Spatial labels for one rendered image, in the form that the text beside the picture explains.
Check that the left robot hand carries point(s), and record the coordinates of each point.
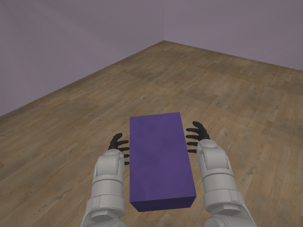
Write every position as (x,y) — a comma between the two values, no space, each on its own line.
(114,145)

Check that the carton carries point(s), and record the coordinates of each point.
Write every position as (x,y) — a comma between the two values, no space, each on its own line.
(160,171)

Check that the right robot forearm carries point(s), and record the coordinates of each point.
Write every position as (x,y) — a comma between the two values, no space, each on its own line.
(221,194)

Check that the right robot hand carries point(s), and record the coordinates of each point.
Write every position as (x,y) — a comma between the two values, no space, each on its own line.
(201,131)

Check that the left robot forearm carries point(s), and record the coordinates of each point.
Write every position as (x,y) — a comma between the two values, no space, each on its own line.
(106,201)

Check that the right robot upper arm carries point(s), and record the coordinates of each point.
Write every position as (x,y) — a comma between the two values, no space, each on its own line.
(228,221)

